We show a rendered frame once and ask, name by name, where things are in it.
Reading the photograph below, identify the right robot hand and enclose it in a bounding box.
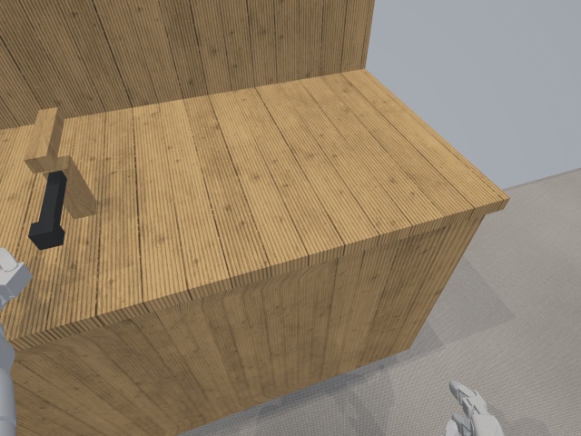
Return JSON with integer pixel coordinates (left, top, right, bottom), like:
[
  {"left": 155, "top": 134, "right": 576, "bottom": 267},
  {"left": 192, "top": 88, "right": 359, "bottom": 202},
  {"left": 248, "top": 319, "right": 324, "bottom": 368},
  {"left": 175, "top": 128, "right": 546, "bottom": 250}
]
[{"left": 440, "top": 381, "right": 505, "bottom": 436}]

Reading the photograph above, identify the tap lever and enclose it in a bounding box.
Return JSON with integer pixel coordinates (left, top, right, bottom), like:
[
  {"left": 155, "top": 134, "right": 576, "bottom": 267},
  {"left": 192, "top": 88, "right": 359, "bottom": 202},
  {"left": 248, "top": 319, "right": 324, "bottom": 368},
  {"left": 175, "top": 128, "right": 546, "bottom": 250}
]
[{"left": 28, "top": 171, "right": 67, "bottom": 251}]

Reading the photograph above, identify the left robot hand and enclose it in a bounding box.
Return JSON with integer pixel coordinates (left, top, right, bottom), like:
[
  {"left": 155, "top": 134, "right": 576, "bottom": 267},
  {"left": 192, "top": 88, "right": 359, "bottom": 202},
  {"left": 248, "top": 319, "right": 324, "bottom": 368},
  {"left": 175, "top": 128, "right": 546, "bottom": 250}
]
[{"left": 0, "top": 247, "right": 33, "bottom": 312}]

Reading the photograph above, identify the counter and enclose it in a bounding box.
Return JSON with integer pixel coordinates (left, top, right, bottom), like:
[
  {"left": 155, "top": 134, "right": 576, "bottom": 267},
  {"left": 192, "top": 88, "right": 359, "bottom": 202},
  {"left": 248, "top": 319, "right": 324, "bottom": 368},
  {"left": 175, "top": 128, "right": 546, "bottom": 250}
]
[{"left": 0, "top": 0, "right": 510, "bottom": 436}]

